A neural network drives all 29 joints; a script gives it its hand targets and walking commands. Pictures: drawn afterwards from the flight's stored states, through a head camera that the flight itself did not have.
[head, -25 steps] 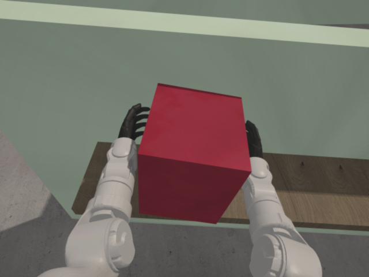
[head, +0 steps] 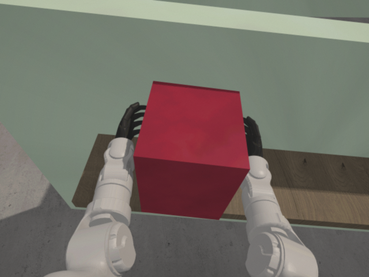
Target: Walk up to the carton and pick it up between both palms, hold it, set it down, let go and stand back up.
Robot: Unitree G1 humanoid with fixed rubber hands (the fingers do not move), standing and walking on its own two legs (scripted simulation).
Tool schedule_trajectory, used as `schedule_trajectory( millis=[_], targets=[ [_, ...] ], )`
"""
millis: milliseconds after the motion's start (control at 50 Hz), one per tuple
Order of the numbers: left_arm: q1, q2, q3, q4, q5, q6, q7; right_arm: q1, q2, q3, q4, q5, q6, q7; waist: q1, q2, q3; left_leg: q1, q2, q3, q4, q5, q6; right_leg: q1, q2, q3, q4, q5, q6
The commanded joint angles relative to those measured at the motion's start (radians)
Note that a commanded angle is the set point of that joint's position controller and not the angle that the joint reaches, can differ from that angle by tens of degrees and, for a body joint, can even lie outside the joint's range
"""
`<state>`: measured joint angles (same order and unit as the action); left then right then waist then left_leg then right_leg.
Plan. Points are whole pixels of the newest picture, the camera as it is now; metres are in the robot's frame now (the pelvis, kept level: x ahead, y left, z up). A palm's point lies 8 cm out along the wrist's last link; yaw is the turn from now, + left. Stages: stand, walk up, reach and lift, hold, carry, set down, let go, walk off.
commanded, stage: set down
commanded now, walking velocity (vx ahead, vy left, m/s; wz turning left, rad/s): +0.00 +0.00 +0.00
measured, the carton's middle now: (188, 154) +0.38 +0.00 +0.03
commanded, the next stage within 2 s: none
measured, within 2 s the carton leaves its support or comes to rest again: neither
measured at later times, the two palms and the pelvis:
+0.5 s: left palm (126, 140) +0.40 +0.15 +0.05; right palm (250, 157) +0.37 -0.15 +0.04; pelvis -0.01 +0.01 +0.00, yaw -2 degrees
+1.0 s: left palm (114, 153) +0.37 +0.18 +0.04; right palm (275, 163) +0.36 -0.20 +0.04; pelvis -0.02 -0.01 -0.01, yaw -2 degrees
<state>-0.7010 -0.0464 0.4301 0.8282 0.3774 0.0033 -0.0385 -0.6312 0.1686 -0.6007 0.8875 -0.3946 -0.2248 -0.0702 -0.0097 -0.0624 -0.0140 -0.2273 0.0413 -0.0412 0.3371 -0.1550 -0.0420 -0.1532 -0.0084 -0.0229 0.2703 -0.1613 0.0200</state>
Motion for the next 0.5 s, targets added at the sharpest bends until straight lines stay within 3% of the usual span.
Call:
schedule_trajectory(
  millis=[0,40,60,100,140,160,200,220,240,260,280,300,340,400,420,440,480],
  targets=[
    [-0.455,-0.554,-0.24,-0.004,0.046,-0.036,-0.084,-0.516,0.399,0.282,-0.028,-0.078,-0.074,0.116,-0.034,0.117,-0.371,0.294,-0.021,0.152,0.018,0.398,-0.049,0.035,0.045,-0.135,-0.024,0.192,0.028],
    [-0.488,-0.466,-0.209,-0.025,0.04,-0.045,-0.075,-0.514,0.34,0.247,-0.011,-0.08,-0.061,0.108,-0.017,0.101,-0.371,0.265,-0.023,0.16,-0.002,0.32,-0.032,0.039,0.033,-0.124,-0.028,0.154,0.035],
    [-0.482,-0.528,-0.221,-0.042,0.058,-0.04,-0.079,-0.511,0.392,0.231,-0.02,-0.095,-0.062,0.116,-0.042,0.119,-0.354,0.285,-0.028,0.161,-0.006,0.312,-0.038,0.037,0.035,-0.133,-0.029,0.137,0.033],
    [-0.471,-0.474,-0.22,-0.038,0.048,-0.041,-0.072,-0.514,0.328,0.215,-0.054,-0.099,-0.066,0.106,-0.047,0.123,-0.39,0.297,-0.027,0.159,0.006,0.334,-0.046,0.039,0.037,-0.137,-0.024,0.16,0.033],
    [-0.499,-0.53,-0.228,-0.081,0.051,-0.054,-0.071,-0.489,0.364,0.166,-0.035,-0.132,-0.07,0.102,-0.078,0.126,-0.39,0.314,-0.023,0.16,0.0,0.338,-0.046,0.006,0.04,-0.148,-0.039,0.131,0.033],
    [-0.489,-0.537,-0.196,-0.059,0.083,-0.048,-0.077,-0.496,0.415,0.172,-0.01,-0.137,-0.065,0.107,-0.051,0.112,-0.327,0.287,-0.028,0.16,-0.009,0.326,-0.034,0.01,0.031,-0.141,-0.033,0.136,0.042],
    [-0.44,-0.505,-0.191,-0.048,0.07,-0.042,-0.076,-0.486,0.369,0.177,-0.031,-0.127,-0.061,0.116,-0.046,0.098,-0.332,0.301,-0.024,0.16,-0.006,0.33,-0.036,0.014,0.044,-0.142,-0.032,0.121,0.036],
    [-0.423,-0.364,-0.183,-0.056,0.05,-0.05,-0.051,-0.449,0.187,0.161,-0.024,-0.093,-0.071,0.1,-0.044,0.125,-0.369,0.32,-0.025,0.17,-0.003,0.346,-0.047,0.013,0.046,-0.141,-0.031,0.139,0.034],
    [-0.44,-0.384,-0.172,-0.064,0.067,-0.044,-0.049,-0.448,0.211,0.136,-0.011,-0.107,-0.065,0.092,-0.063,0.127,-0.354,0.311,-0.024,0.163,-0.008,0.32,-0.046,0.001,0.042,-0.141,-0.042,0.109,0.033],
    [-0.431,-0.335,-0.171,-0.078,0.051,-0.05,-0.026,-0.443,0.175,0.149,-0.015,-0.087,-0.068,0.081,-0.042,0.149,-0.362,0.308,-0.028,0.161,0.003,0.352,-0.05,0.004,0.041,-0.136,-0.031,0.126,0.034],
    [-0.445,-0.258,-0.157,-0.073,0.033,-0.053,-0.013,-0.447,0.106,0.15,0.001,-0.067,-0.061,0.064,-0.033,0.128,-0.349,0.28,-0.027,0.169,-0.002,0.319,-0.041,0.021,0.038,-0.127,-0.031,0.112,0.031],
    [-0.43,-0.221,-0.153,-0.064,0.023,-0.049,0.008,-0.435,0.057,0.147,-0.013,-0.05,-0.061,0.057,-0.043,0.142,-0.336,0.268,-0.028,0.165,-0.003,0.278,-0.041,-0.002,0.036,-0.122,-0.028,0.099,0.029],
    [-0.44,-0.039,-0.174,-0.091,-0.073,-0.067,0.071,-0.43,-0.148,0.151,-0.001,0.028,-0.075,0.002,-0.05,0.115,-0.387,0.248,-0.023,0.16,0.021,0.324,-0.041,-0.004,0.043,-0.122,-0.005,0.147,0.035],
    [-0.483,0.075,-0.188,-0.012,-0.158,-0.069,0.122,-0.477,-0.203,0.255,0.076,0.175,-0.032,-0.033,-0.021,0.116,-0.37,0.154,-0.031,0.155,0.039,0.237,-0.02,-0.018,0.047,-0.076,0.018,0.136,0.028],
    [-0.515,0.084,-0.221,-0.012,-0.199,-0.074,0.144,-0.512,-0.213,0.276,0.068,0.216,-0.032,-0.049,-0.032,0.099,-0.414,0.145,-0.03,0.144,0.051,0.234,-0.02,-0.036,0.059,-0.07,0.027,0.166,0.021],
    [-0.518,0.136,-0.26,-0.005,-0.256,-0.082,0.164,-0.523,-0.285,0.291,0.075,0.271,-0.035,-0.063,-0.036,0.127,-0.544,0.161,-0.025,0.147,0.079,0.275,-0.038,-0.043,0.063,-0.074,0.05,0.221,0.015],
    [-0.546,0.15,-0.27,0.063,-0.303,-0.108,0.178,-0.562,-0.29,0.304,0.071,0.317,-0.038,-0.075,-0.032,0.09,-0.57,0.111,-0.03,0.135,0.095,0.243,-0.035,-0.063,0.071,-0.056,0.073,0.2,0.008]
  ],
)
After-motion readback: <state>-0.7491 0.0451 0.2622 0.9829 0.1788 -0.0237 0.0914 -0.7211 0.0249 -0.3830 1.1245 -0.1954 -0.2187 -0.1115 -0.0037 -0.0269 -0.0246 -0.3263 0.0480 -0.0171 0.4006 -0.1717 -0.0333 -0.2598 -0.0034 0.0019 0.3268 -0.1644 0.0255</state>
